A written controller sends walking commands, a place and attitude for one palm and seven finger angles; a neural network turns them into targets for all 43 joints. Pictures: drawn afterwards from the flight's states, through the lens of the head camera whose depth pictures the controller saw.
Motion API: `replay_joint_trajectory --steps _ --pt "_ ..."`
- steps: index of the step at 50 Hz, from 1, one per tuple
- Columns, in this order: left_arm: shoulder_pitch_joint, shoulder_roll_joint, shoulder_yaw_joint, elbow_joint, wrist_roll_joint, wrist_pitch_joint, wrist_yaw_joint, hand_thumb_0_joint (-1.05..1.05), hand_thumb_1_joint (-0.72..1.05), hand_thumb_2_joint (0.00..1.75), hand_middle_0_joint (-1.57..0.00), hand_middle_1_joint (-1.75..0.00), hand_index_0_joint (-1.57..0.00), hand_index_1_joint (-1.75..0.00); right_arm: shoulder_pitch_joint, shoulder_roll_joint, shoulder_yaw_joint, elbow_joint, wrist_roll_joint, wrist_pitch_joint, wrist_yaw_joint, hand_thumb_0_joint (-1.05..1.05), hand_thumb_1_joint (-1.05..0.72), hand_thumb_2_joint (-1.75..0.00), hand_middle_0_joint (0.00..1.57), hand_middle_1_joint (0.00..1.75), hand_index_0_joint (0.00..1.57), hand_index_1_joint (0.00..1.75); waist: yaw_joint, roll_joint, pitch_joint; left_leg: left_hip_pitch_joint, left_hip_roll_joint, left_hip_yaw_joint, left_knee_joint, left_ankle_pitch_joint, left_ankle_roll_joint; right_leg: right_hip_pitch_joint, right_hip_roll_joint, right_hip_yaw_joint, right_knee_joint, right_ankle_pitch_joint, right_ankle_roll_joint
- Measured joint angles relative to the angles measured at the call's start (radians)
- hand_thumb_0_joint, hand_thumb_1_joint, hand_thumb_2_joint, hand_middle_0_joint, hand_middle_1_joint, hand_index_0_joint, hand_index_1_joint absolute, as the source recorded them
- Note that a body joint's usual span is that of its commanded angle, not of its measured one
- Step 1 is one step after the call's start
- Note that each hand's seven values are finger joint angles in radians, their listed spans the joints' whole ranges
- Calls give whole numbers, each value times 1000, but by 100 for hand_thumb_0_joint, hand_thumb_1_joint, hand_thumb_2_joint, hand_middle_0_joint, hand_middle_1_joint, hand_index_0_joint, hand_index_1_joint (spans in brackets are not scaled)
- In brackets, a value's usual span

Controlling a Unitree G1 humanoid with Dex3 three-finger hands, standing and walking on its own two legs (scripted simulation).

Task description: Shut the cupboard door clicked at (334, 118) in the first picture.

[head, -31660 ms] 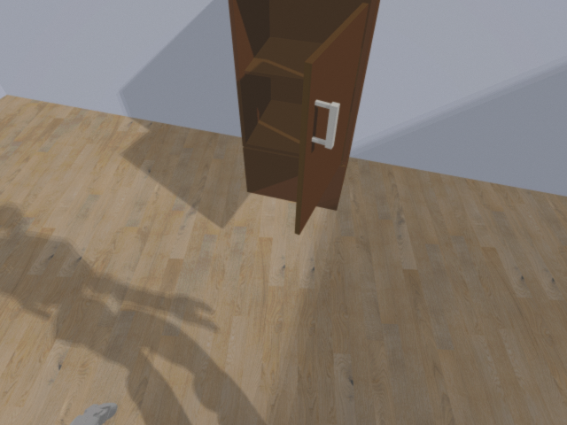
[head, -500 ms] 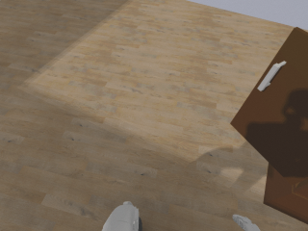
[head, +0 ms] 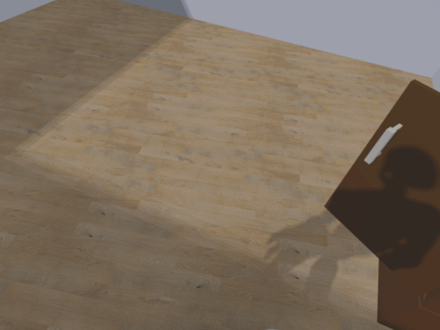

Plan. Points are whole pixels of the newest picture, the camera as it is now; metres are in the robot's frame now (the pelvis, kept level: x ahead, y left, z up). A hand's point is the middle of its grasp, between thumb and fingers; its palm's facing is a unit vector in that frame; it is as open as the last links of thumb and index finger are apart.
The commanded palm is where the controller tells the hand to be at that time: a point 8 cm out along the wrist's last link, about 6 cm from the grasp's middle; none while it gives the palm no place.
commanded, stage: turn to face it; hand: left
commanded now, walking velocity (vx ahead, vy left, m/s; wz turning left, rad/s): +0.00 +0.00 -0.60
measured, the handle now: (383, 143) +0.62 -0.42 -0.03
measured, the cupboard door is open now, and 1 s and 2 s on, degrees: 58 58 58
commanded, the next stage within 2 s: take the last steps up to it in 1.44 s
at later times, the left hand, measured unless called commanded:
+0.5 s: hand out of the picture +0.12 +0.14 -0.16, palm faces -0.23 -0.94 -0.24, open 7.4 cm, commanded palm none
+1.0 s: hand (172, 300) +0.20 +0.11 -0.16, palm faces -0.53 -0.80 -0.28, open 7.4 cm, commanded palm none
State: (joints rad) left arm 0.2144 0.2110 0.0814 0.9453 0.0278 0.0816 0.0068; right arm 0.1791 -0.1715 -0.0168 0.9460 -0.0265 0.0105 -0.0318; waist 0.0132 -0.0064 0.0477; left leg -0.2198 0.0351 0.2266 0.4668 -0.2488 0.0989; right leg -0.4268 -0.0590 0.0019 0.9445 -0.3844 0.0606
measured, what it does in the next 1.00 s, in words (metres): steps on the spot, turning right: right foot, then left foot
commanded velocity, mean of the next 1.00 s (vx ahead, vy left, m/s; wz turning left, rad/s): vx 0.00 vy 0.00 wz -0.59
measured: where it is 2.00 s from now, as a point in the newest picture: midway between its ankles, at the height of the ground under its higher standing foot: outside the picture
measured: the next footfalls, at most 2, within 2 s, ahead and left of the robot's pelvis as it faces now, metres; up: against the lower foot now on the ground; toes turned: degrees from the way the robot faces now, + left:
right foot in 0.20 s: +0.01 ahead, -0.15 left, +0.00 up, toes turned -13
left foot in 0.62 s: +0.11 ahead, +0.09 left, +0.00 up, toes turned -19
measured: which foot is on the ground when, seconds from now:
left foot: down 0.00-0.20, up 0.22-0.60, down 0.62-0.98, up 1.00-1.00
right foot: up 0.00-0.18, down 0.20-0.62, up 0.64-0.98, down 1.00-1.00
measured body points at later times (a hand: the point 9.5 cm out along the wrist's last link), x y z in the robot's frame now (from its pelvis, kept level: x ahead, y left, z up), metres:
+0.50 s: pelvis +0.00 -0.03 +0.00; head +0.04 -0.05 +0.44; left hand +0.14 +0.19 -0.14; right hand +0.00 -0.30 -0.15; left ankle +0.04 +0.11 -0.69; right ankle -0.03 -0.14 -0.74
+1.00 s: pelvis -0.01 -0.01 -0.02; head +0.01 -0.04 +0.43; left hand +0.23 +0.15 -0.14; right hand -0.11 -0.26 -0.17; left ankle +0.07 +0.11 -0.74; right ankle -0.07 -0.11 -0.75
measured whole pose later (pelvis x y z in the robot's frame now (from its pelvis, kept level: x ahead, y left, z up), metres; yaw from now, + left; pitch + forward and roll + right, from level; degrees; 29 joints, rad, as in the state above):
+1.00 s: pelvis -0.01 -0.01 -0.02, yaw -35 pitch +0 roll +0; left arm 0.17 0.26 0.08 0.86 0.03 0.06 -0.04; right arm 0.23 -0.25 -0.05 0.90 -0.02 0.04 -0.01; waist 0.00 0.04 0.08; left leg -0.29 0.18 0.22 0.69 -0.39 -0.05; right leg -0.28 -0.02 -0.06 0.60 -0.28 0.00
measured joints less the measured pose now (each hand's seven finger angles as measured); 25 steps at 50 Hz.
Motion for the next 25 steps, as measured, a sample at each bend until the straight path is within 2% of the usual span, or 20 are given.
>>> replay_joint_trajectory --steps 6,10,11,13,15,17,20,25 --pt "-6 -17 -5 -8 0 5 -14 1 91 90 -20 -30 -19 -30 46 -32 -20 30 -3 9 3 0 -91 -90 21 30 20 30 -18 18 17 -12 48 69 55 -39 -26 84 19 -65 -145 -36 -21" --pt "-6 -22 -13 -27 1 -13 -18 1 91 90 -20 -30 -20 -30 81 -57 -34 45 6 18 7 1 -91 -90 21 30 20 30 -23 27 17 -45 88 115 155 -93 -57 184 34 -79 -359 74 -56" --pt "-9 -27 -14 -25 4 -23 -15 1 91 90 -20 -30 -20 -30 83 -66 -40 50 10 26 8 1 -90 -90 21 30 20 30 -21 41 19 -71 98 94 214 -149 -82 181 49 -73 -361 43 -70" --pt "-14 -36 -22 -27 1 -33 -7 1 91 90 -20 -30 -20 -30 81 -79 -46 52 13 50 6 1 -90 -90 20 30 20 30 -25 58 27 -145 74 -14 391 -249 -115 172 67 -64 -349 33 -90" --pt "-11 -40 -23 -32 -1 -36 4 1 91 90 -20 -30 -20 -30 74 -81 -48 49 12 63 5 1 -91 -90 20 30 20 30 -25 55 30 -209 45 -93 542 -248 -137 178 74 -46 -373 58 -96" --pt "-7 -37 -23 -33 -5 -37 9 1 91 90 -20 -30 -20 -30 63 -76 -47 38 11 65 9 1 -91 -90 20 30 19 30 -25 46 32 -252 34 -142 618 -203 -155 187 81 -25 -408 85 -100" --pt "-3 -31 -22 -31 -6 -39 8 1 91 90 -20 -30 -20 -30 46 -66 -46 15 10 58 14 1 -91 -90 20 30 19 30 -27 33 30 -275 33 -190 613 -154 -174 193 89 4 -447 112 -100" --pt "-2 -22 -19 -35 -3 -42 0 1 91 90 -20 -30 -20 -30 13 -50 -40 -13 13 50 13 1 -90 -90 20 30 19 30 -11 17 23 -239 27 -223 476 -167 -185 183 96 55 -453 123 -89"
